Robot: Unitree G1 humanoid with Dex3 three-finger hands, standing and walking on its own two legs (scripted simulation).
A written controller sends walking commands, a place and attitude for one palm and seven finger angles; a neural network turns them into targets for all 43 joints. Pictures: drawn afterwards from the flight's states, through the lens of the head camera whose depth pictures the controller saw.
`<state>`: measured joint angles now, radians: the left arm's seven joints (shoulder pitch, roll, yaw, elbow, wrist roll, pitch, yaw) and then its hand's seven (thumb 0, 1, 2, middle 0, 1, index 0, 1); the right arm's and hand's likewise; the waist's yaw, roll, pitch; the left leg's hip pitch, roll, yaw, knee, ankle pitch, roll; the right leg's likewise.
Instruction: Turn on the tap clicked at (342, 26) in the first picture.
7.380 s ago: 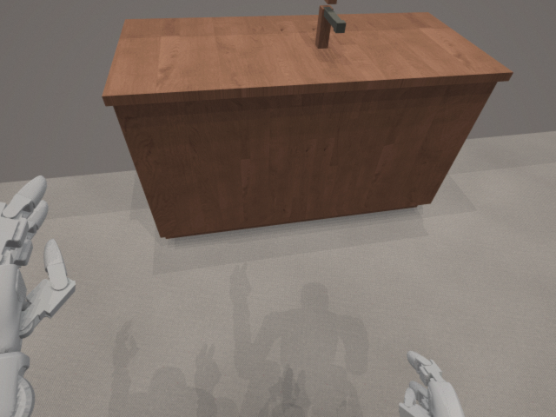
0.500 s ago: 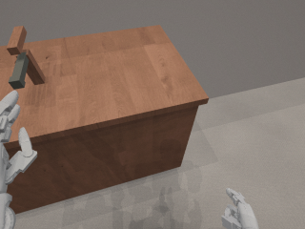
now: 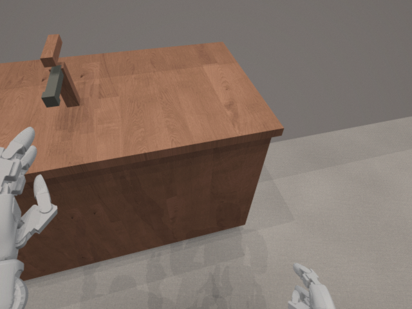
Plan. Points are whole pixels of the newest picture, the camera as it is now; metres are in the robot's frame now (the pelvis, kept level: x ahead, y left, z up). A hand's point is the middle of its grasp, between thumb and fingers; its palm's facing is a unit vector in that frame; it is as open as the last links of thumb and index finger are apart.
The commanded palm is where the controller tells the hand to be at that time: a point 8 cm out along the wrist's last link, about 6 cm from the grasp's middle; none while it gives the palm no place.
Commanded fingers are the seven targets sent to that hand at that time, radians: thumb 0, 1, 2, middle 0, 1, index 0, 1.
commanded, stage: come to a stop and stand still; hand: left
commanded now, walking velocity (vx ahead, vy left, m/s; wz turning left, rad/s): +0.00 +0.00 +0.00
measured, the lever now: (51, 99) +0.52 +0.41 +0.11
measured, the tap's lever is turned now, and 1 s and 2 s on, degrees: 0 0 0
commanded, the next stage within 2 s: look again from close up in 0.12 s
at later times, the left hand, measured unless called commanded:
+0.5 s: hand (59, 188) +0.24 +0.24 +0.17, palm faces +0.30 -0.89 -0.34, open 7.4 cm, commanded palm +0.18 +0.29 +0.18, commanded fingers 0.00 0.90 0.90 -0.20 -0.30 -0.20 -0.30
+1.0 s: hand (47, 164) +0.29 +0.28 +0.17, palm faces +0.40 -0.85 -0.34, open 7.4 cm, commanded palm +0.23 +0.31 +0.18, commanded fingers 0.00 0.90 0.90 -0.20 -0.30 -0.20 -0.30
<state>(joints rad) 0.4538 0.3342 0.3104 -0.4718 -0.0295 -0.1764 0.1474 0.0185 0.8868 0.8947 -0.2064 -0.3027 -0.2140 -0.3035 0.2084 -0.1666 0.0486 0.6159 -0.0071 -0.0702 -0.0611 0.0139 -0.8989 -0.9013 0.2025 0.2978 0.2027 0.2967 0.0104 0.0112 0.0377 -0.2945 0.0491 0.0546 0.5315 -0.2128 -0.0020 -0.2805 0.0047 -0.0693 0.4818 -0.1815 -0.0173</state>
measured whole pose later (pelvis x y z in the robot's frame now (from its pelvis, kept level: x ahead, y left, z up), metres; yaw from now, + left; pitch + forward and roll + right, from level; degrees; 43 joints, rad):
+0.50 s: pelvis +0.01 +0.01 +0.00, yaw -3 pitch -1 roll -1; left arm 0.40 0.35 0.35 -0.45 -0.04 -0.25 0.08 0.02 0.89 0.90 -0.20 -0.30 -0.21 -0.30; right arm 0.25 -0.21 0.03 0.59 0.00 -0.19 -0.01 0.01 -0.90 -0.90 0.20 0.30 0.20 0.30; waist 0.00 -0.03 0.04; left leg -0.27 0.01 0.04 0.50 -0.21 0.02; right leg -0.28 0.02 0.01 0.46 -0.17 0.00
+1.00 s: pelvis +0.06 +0.04 -0.01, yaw -1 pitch -1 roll -2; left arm 0.41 0.35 0.37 -0.47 -0.05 -0.21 0.12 0.02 0.89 0.89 -0.21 -0.30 -0.21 -0.30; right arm 0.17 -0.19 0.03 0.57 0.00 -0.12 -0.03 0.01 -0.90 -0.90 0.20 0.30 0.20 0.30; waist 0.01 -0.01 0.03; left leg -0.26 -0.03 0.01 0.62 -0.35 0.06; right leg -0.25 -0.02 -0.01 0.56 -0.30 0.03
